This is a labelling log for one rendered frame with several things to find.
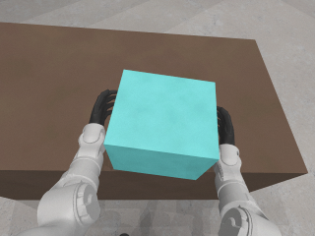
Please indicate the left robot forearm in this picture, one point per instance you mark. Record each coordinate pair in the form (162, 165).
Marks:
(87, 163)

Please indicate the right robot hand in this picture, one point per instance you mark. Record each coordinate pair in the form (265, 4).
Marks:
(225, 130)

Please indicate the right robot forearm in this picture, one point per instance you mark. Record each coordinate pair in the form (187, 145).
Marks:
(231, 188)

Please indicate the left robot hand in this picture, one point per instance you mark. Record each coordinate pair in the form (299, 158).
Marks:
(100, 112)

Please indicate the robot right upper arm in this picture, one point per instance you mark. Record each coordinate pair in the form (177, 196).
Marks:
(239, 221)

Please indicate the carton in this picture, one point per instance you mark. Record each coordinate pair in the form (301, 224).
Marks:
(163, 125)

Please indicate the robot left upper arm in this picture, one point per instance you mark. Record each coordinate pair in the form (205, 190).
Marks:
(66, 211)

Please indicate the pedestal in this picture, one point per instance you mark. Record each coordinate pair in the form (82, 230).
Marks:
(51, 77)

